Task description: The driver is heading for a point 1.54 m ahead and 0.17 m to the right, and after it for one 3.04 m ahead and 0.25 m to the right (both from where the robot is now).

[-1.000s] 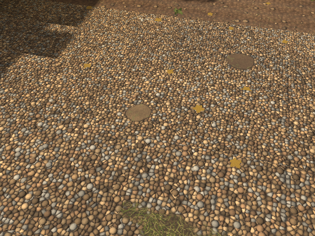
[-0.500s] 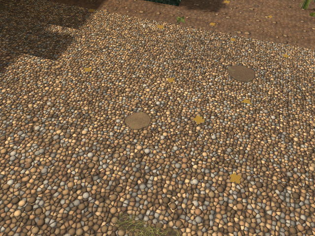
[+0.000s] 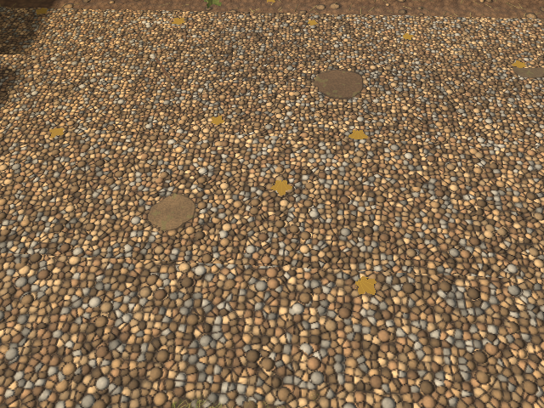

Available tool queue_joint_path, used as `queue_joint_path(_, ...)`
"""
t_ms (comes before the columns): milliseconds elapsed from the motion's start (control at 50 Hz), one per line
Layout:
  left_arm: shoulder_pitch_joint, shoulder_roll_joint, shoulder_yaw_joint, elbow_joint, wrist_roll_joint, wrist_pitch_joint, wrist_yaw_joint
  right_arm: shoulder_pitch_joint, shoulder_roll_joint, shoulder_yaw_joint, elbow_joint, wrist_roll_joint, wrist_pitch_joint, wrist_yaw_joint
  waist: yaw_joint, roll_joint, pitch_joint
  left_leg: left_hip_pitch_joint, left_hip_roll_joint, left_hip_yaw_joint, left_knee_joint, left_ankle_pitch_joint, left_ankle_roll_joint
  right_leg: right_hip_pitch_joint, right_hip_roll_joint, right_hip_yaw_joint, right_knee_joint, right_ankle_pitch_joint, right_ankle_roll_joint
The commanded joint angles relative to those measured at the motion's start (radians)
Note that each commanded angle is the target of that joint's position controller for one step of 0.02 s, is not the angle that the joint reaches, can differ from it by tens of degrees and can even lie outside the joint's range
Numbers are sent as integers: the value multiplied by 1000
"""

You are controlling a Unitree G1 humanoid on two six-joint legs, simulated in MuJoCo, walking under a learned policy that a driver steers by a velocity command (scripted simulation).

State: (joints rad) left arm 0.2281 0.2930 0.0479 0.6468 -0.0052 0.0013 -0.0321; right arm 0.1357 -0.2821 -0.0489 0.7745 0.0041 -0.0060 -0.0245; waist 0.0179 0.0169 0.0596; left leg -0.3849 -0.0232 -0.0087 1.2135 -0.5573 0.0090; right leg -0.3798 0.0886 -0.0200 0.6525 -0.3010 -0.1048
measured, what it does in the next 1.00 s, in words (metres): steps on the spot, turning right: left foot, then right foot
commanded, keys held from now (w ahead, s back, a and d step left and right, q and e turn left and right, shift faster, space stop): e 0.50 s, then no key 0.46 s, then w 0.04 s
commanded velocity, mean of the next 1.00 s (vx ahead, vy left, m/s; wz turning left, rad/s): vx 0.02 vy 0.00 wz -0.41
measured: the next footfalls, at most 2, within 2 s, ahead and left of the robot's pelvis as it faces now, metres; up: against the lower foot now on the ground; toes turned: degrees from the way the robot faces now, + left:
left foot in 0.46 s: +0.08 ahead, +0.15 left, +0.00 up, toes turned -23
right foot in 0.90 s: -0.05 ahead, -0.07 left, +0.00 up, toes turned -20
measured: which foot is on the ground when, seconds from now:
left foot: up 0.00-0.44, down 0.46-1.00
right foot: down 0.00-0.46, up 0.48-0.88, down 0.90-1.00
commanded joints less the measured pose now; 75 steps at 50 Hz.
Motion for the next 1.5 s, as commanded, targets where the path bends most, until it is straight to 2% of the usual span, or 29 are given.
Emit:
queue_joint_path(20, -20, 157, 42, -90, -42, -23, -11, 36, -178, -58, -90, 6, 8, -10, -49, 22, -112, -273, 24, -127, 181, 23, -34, 212, -361, 509, -296, 617, -287)
queue_joint_path(60, -29, 136, 35, -102, -41, -11, 10, 17, -143, -55, -103, -5, 44, -22, -49, -24, -111, -221, 41, -127, 52, 107, -60, 176, -285, 446, -306, 501, -227)
queue_joint_path(140, 17, 137, 42, -95, -9, 28, 62, -24, -46, -22, -129, -17, 41, -12, -21, -72, -197, -193, 20, -85, -101, 172, -98, 254, -232, 361, -230, 796, -196)
queue_joint_path(300, -58, 128, 39, -159, -3, 76, 77, -43, -46, -11, -156, -11, 19, 6, -3, -137, -214, -94, -24, -50, -177, 227, -105, 187, -208, 444, -173, 771, -171)
queue_joint_path(400, -66, 141, 44, -157, -26, 94, 85, -34, -71, -13, -179, 9, -9, 37, 9, -197, -210, -21, -23, -96, -524, 147, -58, 306, -223, 587, -167, 722, -140)
queue_joint_path(440, -129, 126, 35, -169, -55, 94, 93, 45, -59, -20, -152, 5, -16, 36, -50, -157, -190, 128, -22, -71, -793, 359, -29, 219, -160, 569, -124, 584, -82)
queue_joint_path(460, -113, 91, 27, -176, -50, 95, 98, 73, -101, -34, -140, -6, -14, 35, -36, -38, -193, 258, 87, -169, -873, 619, 20, 103, -78, 489, 18, 326, -28)
queue_joint_path(480, -23, 65, 20, -173, -23, 88, 101, 68, -178, -47, -149, -24, -6, 31, 22, 236, -170, 391, 319, -409, -831, 1134, 156, -152, 121, 362, 230, -320, 48)
queue_joint_path(500, -5, 162, 54, -161, -3, 72, 92, 84, -179, -49, -155, -50, -13, 38, 8, 206, -161, 311, 471, -535, -859, 1179, 307, -232, 105, 321, 488, -438, 124)
queue_joint_path(520, -5, 222, 78, -131, -9, 70, 90, 20, -143, -39, -176, -45, -17, 41, 32, 100, -129, 258, 441, -454, -861, 1085, 335, -237, 46, 290, 648, -355, 156)
queue_joint_path(540, -6, 220, 83, -101, -14, 79, 93, -35, -92, -26, -187, -29, -13, 39, 42, 50, -107, 235, 354, -354, -852, 980, 293, -236, 32, 276, 709, -274, 174)
queue_joint_path(600, -12, 151, 66, -84, -21, 102, 93, -50, -38, 7, -198, 0, -1, 15, 28, 60, -76, 230, 246, -205, -859, 851, 236, -244, 38, 256, 816, -132, 203)
queue_joint_path(660, -68, 82, 41, -94, -33, 99, 91, 30, -4, 24, -179, -11, 4, 0, -22, 105, -81, 305, 204, -167, -895, 609, 221, -226, 12, 240, 624, -74, 220)
queue_joint_path(760, -64, 25, 19, -68, -13, 91, 95, 37, -39, 19, -160, -7, -1, 11, -36, 160, -60, 277, 210, -178, -929, 416, 206, -35, -88, 161, 176, -126, 232)
queue_joint_path(880, 33, 40, 14, 11, 7, 59, 69, 97, -88, 8, -106, 32, 14, 10, -7, 107, -68, 228, 199, -196, -879, 607, 176, 236, -105, 78, -338, 165, 135)
queue_joint_path(920, 37, 135, 32, 15, 17, 58, 73, 124, -81, 10, -121, 4, -14, 22, -55, -61, -124, 168, 120, -122, -847, 575, 103, 355, -181, 138, -225, 478, 73)
queue_joint_path(940, 25, 132, 41, 28, -1, 61, 65, 90, -65, 17, -128, -11, -16, 21, -40, -140, -134, 204, 67, -52, -848, 482, 65, 277, -173, 148, -224, 394, 35)
queue_joint_path(1000, 45, 22, 12, 51, 9, 57, 59, 60, -14, 33, -113, -10, 8, 14, -18, -89, -121, 227, 21, 7, -822, 262, 41, 225, -142, 143, -304, 62, 46)
queue_joint_path(1060, 76, 94, 33, 49, 7, 35, 54, 77, -42, 22, -107, 2, 5, 14, -5, -132, 21, 76, -28, 59, -707, 36, 55, 123, -190, 243, -391, -386, -22)
queue_joint_path(1120, 104, 129, 42, 57, -6, 8, 48, 77, -50, 11, -112, 13, -36, 29, 0, -213, 70, 13, -16, 47, -531, 108, 69, 102, -325, 432, -479, -414, -108)
queue_joint_path(1200, 0, 82, 21, 41, -25, -11, 46, 270, -54, -6, -46, 19, -73, 39, -110, -168, 33, 324, -8, 29, -721, 256, 99, -57, -232, 277, -330, -178, -47)
queue_joint_path(1220, -49, 35, 7, 16, -23, -21, 42, 393, -92, -20, -18, 19, -78, 39, -157, -57, -3, 460, 88, -116, -799, 250, 127, -165, -173, 200, -121, -81, -8)
queue_joint_path(1240, -53, 2, -1, -34, -27, -41, 41, 440, -218, -50, -26, 19, -90, 51, -149, 198, -28, 526, 300, -547, -984, 83, 251, -318, -40, 75, 184, -116, 57)
queue_joint_path(1260, -46, 70, 21, -38, -39, -60, 45, 408, -194, -42, -37, 11, -99, 60, -115, 202, 19, 495, 404, -723, -1039, 102, 350, -437, -57, 134, 372, -234, 58)
queue_joint_path(1280, -27, 96, 30, -26, -50, -72, 39, 355, -137, -25, -50, 12, -103, 55, -76, 110, 66, 480, 398, -634, -1019, 191, 349, -494, -108, 172, 469, -167, 42)
queue_joint_path(1320, -16, 73, 26, -4, -33, -78, 31, 321, -127, -22, -63, 14, -96, 51, -48, 24, 35, 513, 331, -450, -1009, 373, 276, -524, -165, 144, 475, -39, 15)
queue_joint_path(1380, -34, 42, 19, 3, -12, -71, 12, 331, -87, -3, -51, 10, -74, 48, -54, 47, -8, 450, 250, -264, -1027, 634, 231, -435, -195, 86, 380, 107, 38)
queue_joint_path(1440, -88, 7, 8, -9, 6, -69, 6, 377, -127, -13, -8, -3, -63, 28, -69, 52, -27, 411, 243, -172, -1004, 747, 227, -388, -190, 68, 343, 286, 82)
queue_joint_path(1500, -194, 30, 18, -29, -9, -88, -8, 478, -111, -12, 37, 7, -69, 0, -104, 85, 17, 527, 278, -205, -946, 633, 214, -581, -204, 108, 334, 401, 79)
